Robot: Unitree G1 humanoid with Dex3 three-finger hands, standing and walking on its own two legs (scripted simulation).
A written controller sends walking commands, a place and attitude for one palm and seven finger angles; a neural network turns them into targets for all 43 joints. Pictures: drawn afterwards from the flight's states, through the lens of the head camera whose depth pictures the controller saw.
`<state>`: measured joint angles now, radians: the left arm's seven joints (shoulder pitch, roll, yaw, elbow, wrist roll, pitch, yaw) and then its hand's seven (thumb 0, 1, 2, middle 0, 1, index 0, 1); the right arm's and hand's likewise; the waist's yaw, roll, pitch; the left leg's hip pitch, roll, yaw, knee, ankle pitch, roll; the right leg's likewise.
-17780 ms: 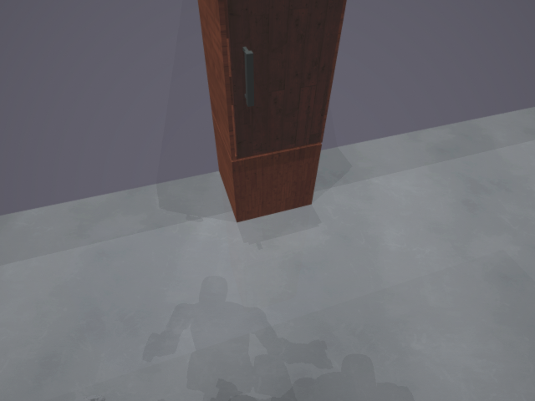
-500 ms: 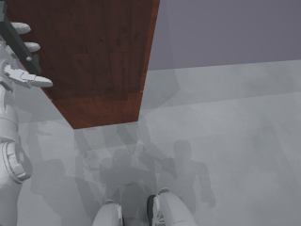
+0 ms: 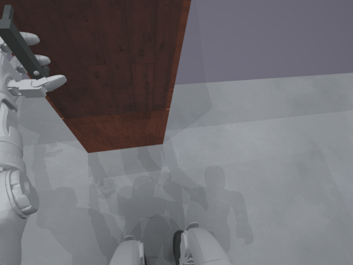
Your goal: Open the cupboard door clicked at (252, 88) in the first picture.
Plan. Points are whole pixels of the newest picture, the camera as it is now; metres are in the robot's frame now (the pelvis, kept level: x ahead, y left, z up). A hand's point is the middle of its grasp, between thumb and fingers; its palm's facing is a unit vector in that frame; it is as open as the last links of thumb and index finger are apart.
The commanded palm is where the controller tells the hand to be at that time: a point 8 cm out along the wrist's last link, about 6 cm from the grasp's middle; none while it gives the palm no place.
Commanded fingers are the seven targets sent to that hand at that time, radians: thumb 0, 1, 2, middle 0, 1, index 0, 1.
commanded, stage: close the thumb around the handle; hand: left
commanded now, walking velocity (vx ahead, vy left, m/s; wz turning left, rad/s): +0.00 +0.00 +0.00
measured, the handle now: (29, 52) +0.56 +0.27 +0.06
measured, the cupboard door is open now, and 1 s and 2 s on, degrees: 0 22 48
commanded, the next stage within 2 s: pull the door open along its arc in 0.36 s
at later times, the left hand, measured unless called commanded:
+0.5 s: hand (39, 74) +0.50 +0.25 +0.06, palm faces +0.06 -1.00 -0.02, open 5.8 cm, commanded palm +0.48 +0.28 +0.06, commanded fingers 0.00 0.90 0.90 -0.40 -1.35 -0.40 -1.35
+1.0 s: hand (61, 122) +0.39 +0.19 +0.06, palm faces +0.22 -0.98 +0.04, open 6.1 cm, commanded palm +0.32 +0.24 +0.06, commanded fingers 0.00 0.90 0.90 -0.40 -1.35 -0.40 -1.35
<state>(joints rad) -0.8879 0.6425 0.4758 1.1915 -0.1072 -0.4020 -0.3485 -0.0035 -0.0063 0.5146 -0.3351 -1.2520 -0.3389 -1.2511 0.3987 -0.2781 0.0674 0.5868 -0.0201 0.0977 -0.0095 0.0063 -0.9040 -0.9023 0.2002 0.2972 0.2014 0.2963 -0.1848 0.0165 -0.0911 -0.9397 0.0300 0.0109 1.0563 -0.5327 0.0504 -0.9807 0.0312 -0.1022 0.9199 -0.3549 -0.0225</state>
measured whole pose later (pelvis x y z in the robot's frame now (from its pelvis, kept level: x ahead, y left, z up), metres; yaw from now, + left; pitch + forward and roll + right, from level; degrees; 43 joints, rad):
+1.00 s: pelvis +0.02 +0.00 +0.02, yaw -1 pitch +19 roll -2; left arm -0.22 0.20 0.26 0.44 -0.20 -0.38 0.02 0.01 0.70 0.75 -0.32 -1.33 -0.34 -1.28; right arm 0.33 -0.25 0.00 0.52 0.00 0.04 0.06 0.01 -0.91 -0.90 0.20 0.30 0.20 0.30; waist -0.07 0.03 -0.15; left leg -0.75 0.01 0.06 0.94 -0.52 0.05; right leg -0.83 0.02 -0.05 0.86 -0.36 -0.01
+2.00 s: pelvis -0.02 -0.06 +0.02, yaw +4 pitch +12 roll +1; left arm -0.07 -0.04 -0.03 0.35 0.01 -0.37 0.51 0.01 -0.34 0.37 -0.30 -1.17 -0.30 -1.17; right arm 0.20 -0.21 -0.01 0.62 -0.07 -0.03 -0.02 0.02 -0.91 -0.90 0.20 0.30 0.20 0.30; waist -0.02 0.02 -0.12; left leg -0.67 0.00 -0.02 0.92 -0.46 -0.03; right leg -0.76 0.00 -0.12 0.92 -0.38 -0.10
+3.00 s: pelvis -0.01 -0.02 +0.01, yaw +3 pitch +12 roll -1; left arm 0.20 0.10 -0.12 0.06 -0.07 -0.34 0.02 -0.01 -0.50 0.30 -0.17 -0.31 -0.16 -0.30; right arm 0.25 -0.22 0.03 0.47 -0.01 -0.08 -0.01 0.02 -0.90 -0.90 0.20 0.30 0.20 0.30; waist 0.01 0.03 -0.11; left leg -0.70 -0.02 0.02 1.01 -0.52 0.03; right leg -0.78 -0.02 -0.09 0.98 -0.40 -0.04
